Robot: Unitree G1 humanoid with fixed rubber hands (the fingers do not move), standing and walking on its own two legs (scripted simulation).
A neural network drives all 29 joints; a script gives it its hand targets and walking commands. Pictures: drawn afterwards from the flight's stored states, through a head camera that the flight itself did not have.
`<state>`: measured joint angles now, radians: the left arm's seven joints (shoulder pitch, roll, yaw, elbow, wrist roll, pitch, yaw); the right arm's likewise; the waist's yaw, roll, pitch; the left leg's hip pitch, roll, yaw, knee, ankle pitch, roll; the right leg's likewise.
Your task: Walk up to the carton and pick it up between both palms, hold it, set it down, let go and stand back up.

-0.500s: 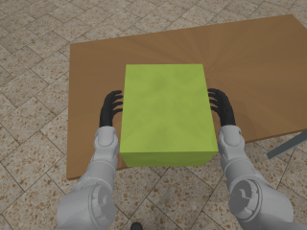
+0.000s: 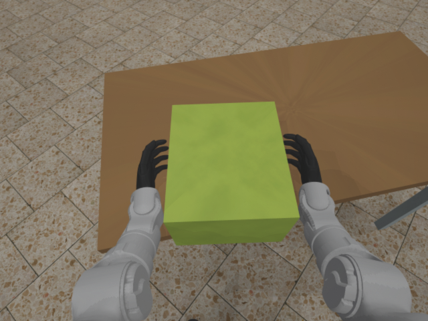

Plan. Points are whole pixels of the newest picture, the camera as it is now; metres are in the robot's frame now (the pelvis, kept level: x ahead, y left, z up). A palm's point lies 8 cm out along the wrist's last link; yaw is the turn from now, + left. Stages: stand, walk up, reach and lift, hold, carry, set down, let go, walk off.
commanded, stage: reach and lift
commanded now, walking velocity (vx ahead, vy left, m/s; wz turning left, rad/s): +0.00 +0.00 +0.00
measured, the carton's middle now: (226, 172) +0.43 +0.01 -0.04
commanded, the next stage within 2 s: none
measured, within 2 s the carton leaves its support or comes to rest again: leaves its support in 0.02 s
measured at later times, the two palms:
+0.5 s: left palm (136, 159) +0.39 +0.17 +0.08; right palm (320, 155) +0.39 -0.15 +0.09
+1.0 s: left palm (116, 154) +0.36 +0.18 +0.13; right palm (326, 150) +0.37 -0.14 +0.13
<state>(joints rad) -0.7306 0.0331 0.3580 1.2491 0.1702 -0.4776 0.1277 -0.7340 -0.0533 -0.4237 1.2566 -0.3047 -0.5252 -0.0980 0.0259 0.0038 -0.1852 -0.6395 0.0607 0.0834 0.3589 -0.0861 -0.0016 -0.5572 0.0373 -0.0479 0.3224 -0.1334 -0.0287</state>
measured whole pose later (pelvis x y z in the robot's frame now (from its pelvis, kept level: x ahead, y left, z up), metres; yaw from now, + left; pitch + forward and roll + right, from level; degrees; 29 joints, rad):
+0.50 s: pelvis +0.00 +0.01 +0.01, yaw +2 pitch +9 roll -1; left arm -0.71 0.06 0.21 1.13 0.04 -0.25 0.13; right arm -0.67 -0.08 -0.13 1.04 0.03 -0.25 -0.13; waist -0.02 0.00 -0.16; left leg -0.39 0.03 0.05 0.35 -0.11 0.00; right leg -0.30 0.02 -0.07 0.30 -0.17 -0.02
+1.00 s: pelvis +0.00 +0.01 +0.01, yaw +2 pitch -2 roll -1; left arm -0.56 -0.01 0.26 0.46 0.21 0.30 0.05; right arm -0.60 -0.06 -0.09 0.73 0.08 0.06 -0.13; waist -0.03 -0.06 -0.02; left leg -0.16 0.02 0.04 0.31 -0.11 0.00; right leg -0.06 0.02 -0.06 0.25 -0.16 -0.01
